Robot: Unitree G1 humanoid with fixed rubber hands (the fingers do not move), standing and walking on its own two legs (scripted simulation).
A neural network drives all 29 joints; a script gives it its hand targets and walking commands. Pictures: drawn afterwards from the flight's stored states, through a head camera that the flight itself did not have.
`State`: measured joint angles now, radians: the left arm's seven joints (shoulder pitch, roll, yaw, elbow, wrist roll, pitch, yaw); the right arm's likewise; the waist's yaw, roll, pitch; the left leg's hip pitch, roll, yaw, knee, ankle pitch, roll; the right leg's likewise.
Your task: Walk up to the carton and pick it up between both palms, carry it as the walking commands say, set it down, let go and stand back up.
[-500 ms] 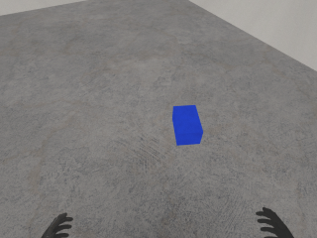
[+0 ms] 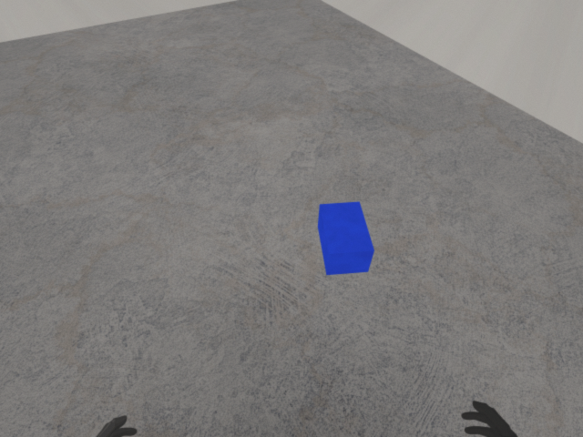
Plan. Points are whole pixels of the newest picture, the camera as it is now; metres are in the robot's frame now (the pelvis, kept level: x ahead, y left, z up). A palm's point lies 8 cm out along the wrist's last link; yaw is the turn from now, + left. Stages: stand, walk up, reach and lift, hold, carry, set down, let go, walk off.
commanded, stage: stand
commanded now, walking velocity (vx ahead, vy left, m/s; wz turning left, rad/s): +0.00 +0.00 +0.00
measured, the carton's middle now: (343, 237) +0.98 -0.21 -0.70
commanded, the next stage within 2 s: walk up in 0.26 s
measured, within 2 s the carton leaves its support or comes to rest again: neither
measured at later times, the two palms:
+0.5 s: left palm out of the picture +0.08 +0.31 -0.11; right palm out of the picture +0.08 -0.31 -0.10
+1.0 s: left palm (104, 406) +0.19 +0.30 -0.11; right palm (549, 404) +0.18 -0.36 -0.09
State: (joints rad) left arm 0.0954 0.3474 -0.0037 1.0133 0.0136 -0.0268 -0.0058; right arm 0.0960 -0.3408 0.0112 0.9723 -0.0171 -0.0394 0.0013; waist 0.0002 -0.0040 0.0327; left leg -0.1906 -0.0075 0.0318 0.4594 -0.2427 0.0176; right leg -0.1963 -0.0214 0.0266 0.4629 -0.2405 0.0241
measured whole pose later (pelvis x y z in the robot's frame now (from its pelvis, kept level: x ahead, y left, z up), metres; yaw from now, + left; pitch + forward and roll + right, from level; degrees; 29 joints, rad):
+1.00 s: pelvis +0.13 -0.02 -0.01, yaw -7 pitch -2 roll -1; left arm 0.38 0.44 0.06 0.80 0.02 -0.06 -0.06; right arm 0.27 -0.45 -0.08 0.81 -0.04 -0.07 0.07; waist 0.04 0.00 0.03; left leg -0.37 0.04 0.04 0.59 -0.29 0.02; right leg -0.24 -0.04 0.02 0.61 -0.35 -0.03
